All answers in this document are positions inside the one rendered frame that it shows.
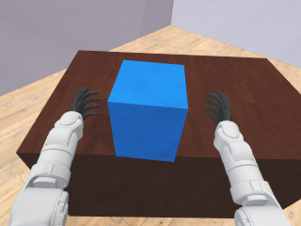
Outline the left robot upper arm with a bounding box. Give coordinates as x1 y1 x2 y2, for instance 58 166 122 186
10 187 69 226

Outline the left robot hand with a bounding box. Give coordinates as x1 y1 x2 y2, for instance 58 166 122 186
69 87 100 121

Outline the right robot upper arm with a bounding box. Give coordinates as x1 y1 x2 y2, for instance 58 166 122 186
234 205 291 226

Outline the carton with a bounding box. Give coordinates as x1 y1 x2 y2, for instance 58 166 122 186
107 59 188 162

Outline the left robot forearm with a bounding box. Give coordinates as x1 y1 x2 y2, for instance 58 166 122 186
8 111 84 226

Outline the right robot forearm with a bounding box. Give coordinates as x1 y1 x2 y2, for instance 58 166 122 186
214 121 292 226

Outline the right robot hand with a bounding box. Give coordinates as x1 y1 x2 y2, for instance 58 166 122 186
203 90 233 127

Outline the pedestal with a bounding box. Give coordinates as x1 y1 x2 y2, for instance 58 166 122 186
16 50 301 218

